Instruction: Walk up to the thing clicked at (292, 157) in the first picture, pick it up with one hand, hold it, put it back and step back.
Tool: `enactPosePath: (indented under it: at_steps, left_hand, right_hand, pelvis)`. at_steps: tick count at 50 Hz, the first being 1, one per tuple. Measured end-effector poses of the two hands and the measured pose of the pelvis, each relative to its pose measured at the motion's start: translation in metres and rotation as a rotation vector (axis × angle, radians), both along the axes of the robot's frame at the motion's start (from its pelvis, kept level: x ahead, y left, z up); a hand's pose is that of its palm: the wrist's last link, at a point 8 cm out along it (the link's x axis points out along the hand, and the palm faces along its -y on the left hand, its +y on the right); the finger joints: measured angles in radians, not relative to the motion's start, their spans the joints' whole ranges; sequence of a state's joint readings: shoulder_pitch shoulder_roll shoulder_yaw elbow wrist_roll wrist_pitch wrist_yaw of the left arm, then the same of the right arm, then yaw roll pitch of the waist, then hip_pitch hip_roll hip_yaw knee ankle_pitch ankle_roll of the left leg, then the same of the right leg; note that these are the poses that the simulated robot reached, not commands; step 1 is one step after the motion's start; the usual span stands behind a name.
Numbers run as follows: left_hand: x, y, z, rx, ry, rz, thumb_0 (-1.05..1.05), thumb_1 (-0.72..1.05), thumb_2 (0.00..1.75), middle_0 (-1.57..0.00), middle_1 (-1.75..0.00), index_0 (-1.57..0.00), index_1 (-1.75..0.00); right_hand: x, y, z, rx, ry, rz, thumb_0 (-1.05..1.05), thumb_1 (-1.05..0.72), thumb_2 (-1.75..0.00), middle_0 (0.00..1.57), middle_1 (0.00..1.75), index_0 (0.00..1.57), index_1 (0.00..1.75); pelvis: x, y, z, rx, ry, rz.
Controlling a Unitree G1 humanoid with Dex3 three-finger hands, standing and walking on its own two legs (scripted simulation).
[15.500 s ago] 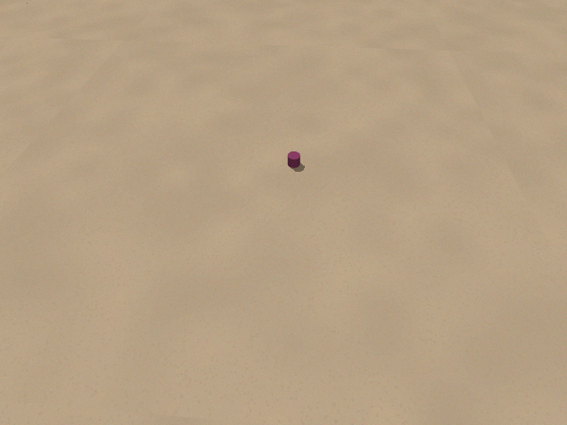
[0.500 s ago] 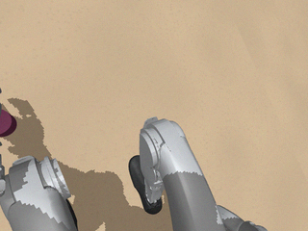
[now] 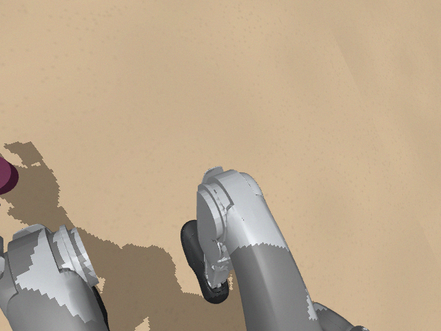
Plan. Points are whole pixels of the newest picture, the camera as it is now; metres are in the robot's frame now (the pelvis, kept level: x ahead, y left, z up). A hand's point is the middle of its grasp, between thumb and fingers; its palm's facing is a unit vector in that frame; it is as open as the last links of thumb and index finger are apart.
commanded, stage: close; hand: left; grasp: from above
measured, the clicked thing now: out of the picture +0.42 +0.26 -0.28
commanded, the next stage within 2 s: settle in 1.36 s
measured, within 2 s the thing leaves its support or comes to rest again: leaves its support in 1.76 s
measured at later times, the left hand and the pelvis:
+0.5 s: hand out of the picture +0.41 +0.28 -0.25, palm faces -0.49 -0.15 -0.86, open 11.8 cm; pelvis +0.00 +0.00 +0.00, yaw +0 degrees
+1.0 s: hand out of the picture +0.42 +0.28 -0.25, palm faces -0.47 -0.16 -0.87, open 10.2 cm; pelvis +0.00 +0.00 +0.00, yaw +0 degrees
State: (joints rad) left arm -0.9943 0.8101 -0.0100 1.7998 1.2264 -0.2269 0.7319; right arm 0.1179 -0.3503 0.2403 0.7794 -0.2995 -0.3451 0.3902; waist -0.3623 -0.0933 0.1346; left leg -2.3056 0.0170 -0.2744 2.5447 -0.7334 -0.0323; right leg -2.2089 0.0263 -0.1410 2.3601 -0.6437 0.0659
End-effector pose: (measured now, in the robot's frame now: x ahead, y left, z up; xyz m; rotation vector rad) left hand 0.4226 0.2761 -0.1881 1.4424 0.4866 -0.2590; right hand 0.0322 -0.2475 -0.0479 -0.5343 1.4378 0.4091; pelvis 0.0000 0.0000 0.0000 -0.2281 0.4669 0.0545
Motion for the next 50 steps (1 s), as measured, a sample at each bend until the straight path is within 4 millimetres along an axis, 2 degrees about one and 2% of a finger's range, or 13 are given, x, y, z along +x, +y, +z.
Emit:
enactPosePath:
  at_steps: [6, 11, 19, 27, 35, 40, 46, 50]
  left_hand:
    - [0.004, -0.004, 0.008, 0.033, -0.064, -0.035, 0.0, -0.3, 0.86, -0.2, -1.02, -0.23, -1.0]
    - [0.005, -0.001, 0.011, 0.067, -0.072, 0.029, 0.0, -0.27, 0.85, -0.23, -1.0, -0.26, -0.98]
    - [0.002, 0.007, 0.001, 0.052, 0.017, 0.121, 0.0, -0.22, 0.81, -0.27, -0.97, -0.29, -0.95]
    - [0.0, 0.003, -0.006, -0.003, 0.035, 0.028, 0.0, -0.16, 0.77, -0.31, -0.95, -0.34, -0.93]
    - [-0.001, -0.004, 0.004, 0.029, -0.05, -0.054, 0.0, -0.08, 0.74, -0.36, -0.93, -0.4, -0.9]
    - [0.0, 0.003, 0.01, 0.08, -0.073, 0.017, 0.0, -0.04, 0.71, -0.4, -0.9, -0.43, -0.87]
    - [0.002, 0.007, 0.005, 0.065, -0.01, 0.115, 0.0, 0.0, 0.7, -0.44, -0.87, -0.47, -0.84]
    - [0.001, 0.005, -0.003, 0.021, 0.036, 0.112, 0.0, 0.02, 0.68, -0.46, -0.85, -0.49, -0.82]
  right_hand:
    - [0.011, 0.002, 0.001, 0.004, -0.045, 0.014, 0.01, -0.91, -0.9, 0.2, 0.3, 0.19, 0.3]
    - [0.018, 0.001, 0.002, 0.011, -0.085, 0.021, 0.01, -0.91, -0.9, 0.2, 0.3, 0.19, 0.3]
    - [0.012, -0.004, 0.002, 0.002, -0.069, 0.015, 0.0, -0.91, -0.9, 0.19, 0.3, 0.19, 0.3]
    - [0.004, -0.001, 0.003, 0.001, -0.004, 0.024, 0.01, -0.91, -0.9, 0.2, 0.3, 0.19, 0.3]
    - [0.019, 0.001, 0.001, 0.013, -0.045, 0.045, 0.01, -0.91, -0.9, 0.2, 0.3, 0.19, 0.3]
    - [0.026, -0.003, 0.003, 0.017, -0.084, 0.034, 0.0, -0.91, -0.9, 0.2, 0.3, 0.19, 0.3]
    - [0.021, -0.008, 0.006, 0.008, -0.072, 0.029, 0.0, -0.91, -0.9, 0.19, 0.3, 0.19, 0.3]
    - [0.012, -0.009, 0.009, -0.012, -0.046, 0.013, 0.0, -0.91, -0.9, 0.19, 0.3, 0.19, 0.3]
  pelvis:
    - [-0.001, 0.0, 0.001, -0.002, -0.006, -0.002]
    - [-0.003, 0.0, 0.002, -0.002, -0.003, -0.002]
    - [-0.004, 0.0, 0.0, 0.004, 0.006, -0.001]
    - [0.0, -0.001, 0.001, 0.002, 0.004, 0.003]
    - [0.0, -0.001, 0.004, -0.003, -0.006, 0.001]
    - [-0.002, -0.001, 0.006, 0.001, -0.001, -0.001]
    - [-0.003, -0.001, 0.005, 0.005, 0.015, 0.0]
    - [-0.003, -0.002, 0.005, 0.003, 0.015, 0.001]
